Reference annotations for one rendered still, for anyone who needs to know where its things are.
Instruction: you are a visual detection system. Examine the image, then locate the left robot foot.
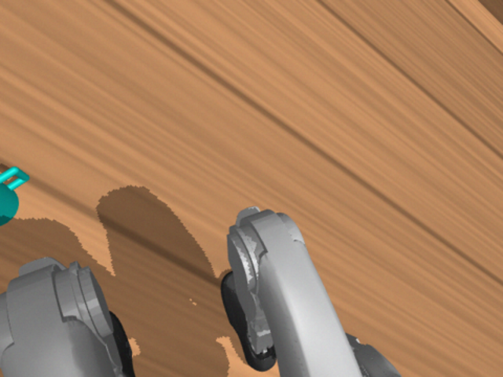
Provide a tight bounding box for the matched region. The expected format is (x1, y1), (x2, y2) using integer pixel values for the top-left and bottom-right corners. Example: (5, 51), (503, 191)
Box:
(109, 311), (135, 377)

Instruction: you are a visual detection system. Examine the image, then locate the right robot hand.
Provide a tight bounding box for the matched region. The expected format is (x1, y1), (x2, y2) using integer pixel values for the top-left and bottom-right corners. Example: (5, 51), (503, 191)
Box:
(345, 332), (402, 377)

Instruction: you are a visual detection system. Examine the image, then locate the mug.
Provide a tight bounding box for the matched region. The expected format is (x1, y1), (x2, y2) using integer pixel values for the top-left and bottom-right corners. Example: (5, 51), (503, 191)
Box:
(0, 167), (30, 226)

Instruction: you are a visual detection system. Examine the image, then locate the right robot foot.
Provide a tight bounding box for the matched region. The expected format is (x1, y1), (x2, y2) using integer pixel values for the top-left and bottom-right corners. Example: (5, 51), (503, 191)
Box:
(221, 271), (277, 372)

